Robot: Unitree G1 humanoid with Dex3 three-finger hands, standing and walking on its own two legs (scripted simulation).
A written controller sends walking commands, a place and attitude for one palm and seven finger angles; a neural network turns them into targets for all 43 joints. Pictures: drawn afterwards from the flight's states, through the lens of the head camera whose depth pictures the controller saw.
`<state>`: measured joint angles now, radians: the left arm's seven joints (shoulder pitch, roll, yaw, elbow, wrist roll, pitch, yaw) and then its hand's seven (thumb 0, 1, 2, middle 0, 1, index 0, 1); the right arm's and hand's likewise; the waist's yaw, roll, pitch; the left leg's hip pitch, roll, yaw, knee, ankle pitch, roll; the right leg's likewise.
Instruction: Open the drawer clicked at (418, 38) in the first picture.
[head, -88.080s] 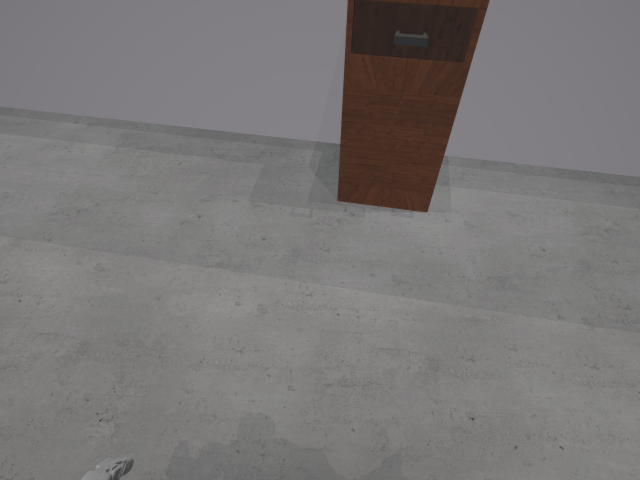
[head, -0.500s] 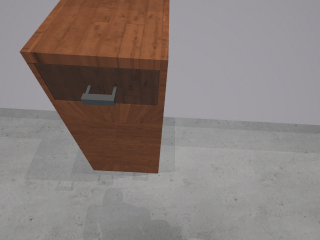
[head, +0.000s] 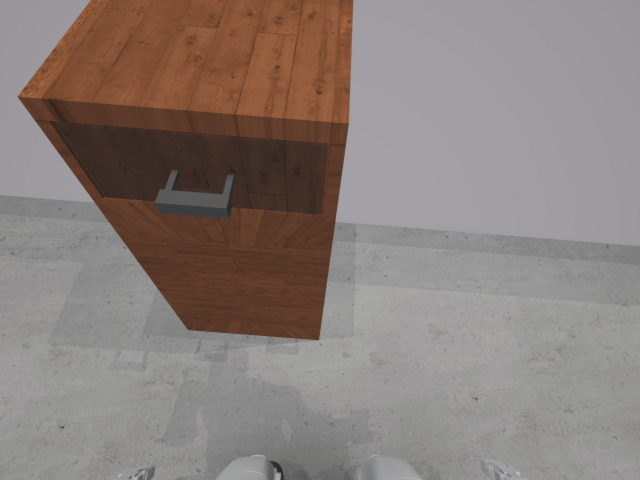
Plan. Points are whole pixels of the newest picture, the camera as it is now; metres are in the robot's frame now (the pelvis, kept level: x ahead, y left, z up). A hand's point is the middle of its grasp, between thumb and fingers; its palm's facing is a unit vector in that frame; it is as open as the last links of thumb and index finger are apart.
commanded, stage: come to a stop and stand still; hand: left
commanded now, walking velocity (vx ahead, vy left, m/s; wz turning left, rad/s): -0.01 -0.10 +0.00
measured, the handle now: (198, 191) +0.48 +0.22 +0.00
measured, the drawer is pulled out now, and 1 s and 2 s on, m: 0.00 0.00 0.00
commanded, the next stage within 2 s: look again from close up in 0.66 s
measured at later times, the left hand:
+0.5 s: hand out of the picture +0.02 +0.14 -0.17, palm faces -0.02 -0.98 -0.21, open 7.3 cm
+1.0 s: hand out of the picture +0.00 +0.15 -0.17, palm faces -0.05 -0.97 -0.23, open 7.3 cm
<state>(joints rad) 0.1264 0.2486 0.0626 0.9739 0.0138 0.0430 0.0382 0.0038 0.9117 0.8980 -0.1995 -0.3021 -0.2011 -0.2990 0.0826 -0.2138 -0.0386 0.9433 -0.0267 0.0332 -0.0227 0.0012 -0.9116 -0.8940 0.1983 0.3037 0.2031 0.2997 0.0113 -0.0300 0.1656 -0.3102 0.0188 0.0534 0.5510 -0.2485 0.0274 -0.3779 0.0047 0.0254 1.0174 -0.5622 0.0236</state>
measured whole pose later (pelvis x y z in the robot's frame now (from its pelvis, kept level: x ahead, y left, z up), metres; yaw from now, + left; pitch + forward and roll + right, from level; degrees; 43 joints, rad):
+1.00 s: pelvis -0.02 -0.03 +0.00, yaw -3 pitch -1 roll +0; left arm 0.29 0.16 -0.02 1.07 0.02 -0.02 0.04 0.00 0.91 0.90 -0.20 -0.30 -0.20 -0.30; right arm 0.29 -0.17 0.00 1.05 -0.02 -0.01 -0.01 0.01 -0.93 -0.89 0.20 0.30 0.20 0.30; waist -0.02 0.03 0.01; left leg -0.26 0.03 0.04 0.56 -0.27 -0.01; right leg -0.18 0.00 0.02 0.55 -0.36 0.00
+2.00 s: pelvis -0.05 -0.02 +0.00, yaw -2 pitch -1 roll +0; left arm 0.32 0.20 -0.01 1.01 0.02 0.00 0.03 0.00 0.91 0.90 -0.20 -0.30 -0.20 -0.30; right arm 0.27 -0.18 0.00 1.03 -0.02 0.01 0.00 0.00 -0.91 -0.89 0.20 0.30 0.20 0.30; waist 0.00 -0.02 0.02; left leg -0.29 0.02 0.03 0.52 -0.20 0.00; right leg -0.20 -0.01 0.02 0.52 -0.29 0.02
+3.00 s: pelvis -0.04 -0.03 +0.01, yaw -2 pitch -1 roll +0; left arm 0.34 0.14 -0.01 1.09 0.02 -0.02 0.03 0.00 0.91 0.90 -0.20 -0.30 -0.20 -0.30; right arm 0.27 -0.15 0.01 1.12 -0.01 -0.01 -0.01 0.00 -0.91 -0.89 0.20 0.30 0.20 0.30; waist 0.00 -0.02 0.02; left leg -0.25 0.03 0.03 0.45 -0.19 -0.01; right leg -0.17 0.00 0.02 0.45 -0.27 0.01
